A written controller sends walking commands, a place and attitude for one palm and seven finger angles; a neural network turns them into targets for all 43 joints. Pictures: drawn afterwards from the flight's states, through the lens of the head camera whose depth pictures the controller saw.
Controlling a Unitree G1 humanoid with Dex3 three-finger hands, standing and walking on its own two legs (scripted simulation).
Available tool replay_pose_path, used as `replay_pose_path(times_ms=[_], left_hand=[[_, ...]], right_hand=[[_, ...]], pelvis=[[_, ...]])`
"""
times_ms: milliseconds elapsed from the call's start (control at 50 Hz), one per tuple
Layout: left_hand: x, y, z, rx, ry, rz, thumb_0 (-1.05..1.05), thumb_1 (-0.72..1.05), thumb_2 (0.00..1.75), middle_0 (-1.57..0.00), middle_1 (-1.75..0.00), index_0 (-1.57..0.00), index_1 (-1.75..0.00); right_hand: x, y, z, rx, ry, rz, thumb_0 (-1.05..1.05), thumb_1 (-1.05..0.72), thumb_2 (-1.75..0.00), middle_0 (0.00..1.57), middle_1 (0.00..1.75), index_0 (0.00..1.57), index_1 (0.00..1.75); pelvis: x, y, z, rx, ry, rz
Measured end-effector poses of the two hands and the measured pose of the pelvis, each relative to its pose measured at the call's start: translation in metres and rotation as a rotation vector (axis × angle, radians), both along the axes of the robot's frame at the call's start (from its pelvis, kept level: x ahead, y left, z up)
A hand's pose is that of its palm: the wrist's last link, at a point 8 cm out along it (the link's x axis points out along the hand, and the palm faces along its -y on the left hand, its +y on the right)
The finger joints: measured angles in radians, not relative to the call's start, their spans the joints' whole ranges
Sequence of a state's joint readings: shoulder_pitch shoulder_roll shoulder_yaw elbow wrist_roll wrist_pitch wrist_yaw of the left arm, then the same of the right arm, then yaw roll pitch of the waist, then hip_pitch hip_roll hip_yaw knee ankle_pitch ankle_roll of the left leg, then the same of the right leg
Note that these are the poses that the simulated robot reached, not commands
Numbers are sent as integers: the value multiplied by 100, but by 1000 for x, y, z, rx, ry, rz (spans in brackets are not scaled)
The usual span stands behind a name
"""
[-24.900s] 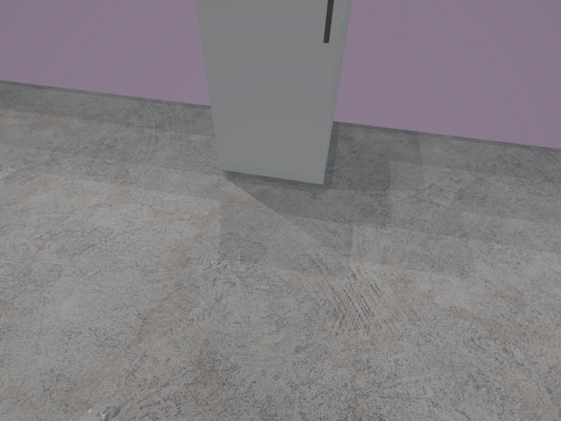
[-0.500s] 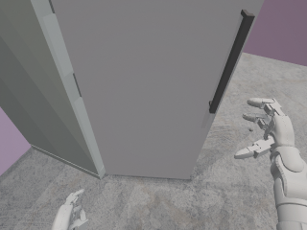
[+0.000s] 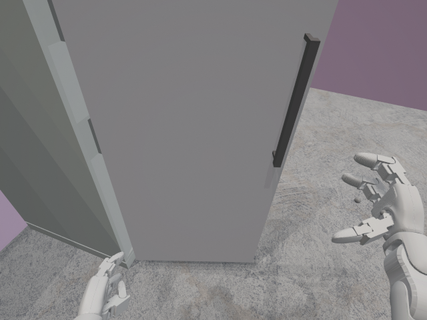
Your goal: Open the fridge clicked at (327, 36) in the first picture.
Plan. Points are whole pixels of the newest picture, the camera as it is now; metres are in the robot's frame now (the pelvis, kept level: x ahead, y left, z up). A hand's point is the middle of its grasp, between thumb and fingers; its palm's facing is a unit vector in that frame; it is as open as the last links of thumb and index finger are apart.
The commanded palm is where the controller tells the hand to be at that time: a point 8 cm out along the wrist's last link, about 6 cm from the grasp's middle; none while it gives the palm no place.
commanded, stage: draw the hand back to the body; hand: right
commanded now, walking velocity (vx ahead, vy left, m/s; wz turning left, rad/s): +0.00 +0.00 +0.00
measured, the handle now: (290, 109) +0.53 -0.18 +0.16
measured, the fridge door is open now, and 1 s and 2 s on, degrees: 70 70 70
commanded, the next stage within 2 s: step back with the hand held close in 1.08 s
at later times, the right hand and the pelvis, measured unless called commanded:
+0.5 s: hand (390, 221) +0.23 -0.26 +0.16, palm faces +0.42 +0.86 -0.31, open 10.8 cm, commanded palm +0.17 -0.30 +0.17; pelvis +0.01 -0.01 +0.01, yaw +1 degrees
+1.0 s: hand (405, 238) +0.20 -0.27 +0.16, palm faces +0.47 +0.81 -0.35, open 7.5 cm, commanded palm +0.15 -0.30 +0.18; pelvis +0.01 +0.00 +0.01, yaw +1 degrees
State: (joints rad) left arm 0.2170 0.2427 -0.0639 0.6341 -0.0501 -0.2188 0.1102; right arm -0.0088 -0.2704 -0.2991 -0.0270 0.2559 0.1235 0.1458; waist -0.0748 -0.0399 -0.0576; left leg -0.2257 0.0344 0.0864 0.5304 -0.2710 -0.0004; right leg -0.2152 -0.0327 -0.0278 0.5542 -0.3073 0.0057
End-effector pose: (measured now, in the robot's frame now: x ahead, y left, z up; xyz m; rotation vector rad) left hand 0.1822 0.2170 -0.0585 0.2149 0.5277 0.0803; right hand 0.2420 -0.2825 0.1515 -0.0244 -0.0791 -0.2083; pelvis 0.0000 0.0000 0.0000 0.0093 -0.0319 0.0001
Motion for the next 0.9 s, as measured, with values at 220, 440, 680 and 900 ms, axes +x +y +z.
replay_pose_path(times_ms=[220, 440, 680, 900], left_hand=[[-9, -7, -2, 21, 67, -26, 1, 90, 90, -21, -30, -20, -30], [-17, -7, -12, 20, 124, -8, 1, 91, 90, -21, -30, -20, -30], [-3, -4, -6, 16, 102, -2, 1, 91, 90, -21, -30, -20, -29], [10, -8, -4, 21, 85, -34, 1, 91, 90, -21, -30, -20, -29]], right_hand=[[-36, -13, -6, -221, 30, -170, -1, 27, -33, 24, 98, 25, 99], [-53, -18, 20, -321, -63, -221, -1, -11, -52, 23, 75, 23, 76], [-77, -24, 22, -378, -23, -247, 0, -54, -73, 22, 50, 22, 51], [-88, -28, 23, -377, -15, -307, 1, -83, -87, 21, 33, 21, 34]], pelvis=[[-2, -3, 5, -3, -29, 12], [3, -9, 8, -5, -48, 15], [12, -7, 9, -2, -50, 21], [11, -5, 9, -3, -50, 7]])
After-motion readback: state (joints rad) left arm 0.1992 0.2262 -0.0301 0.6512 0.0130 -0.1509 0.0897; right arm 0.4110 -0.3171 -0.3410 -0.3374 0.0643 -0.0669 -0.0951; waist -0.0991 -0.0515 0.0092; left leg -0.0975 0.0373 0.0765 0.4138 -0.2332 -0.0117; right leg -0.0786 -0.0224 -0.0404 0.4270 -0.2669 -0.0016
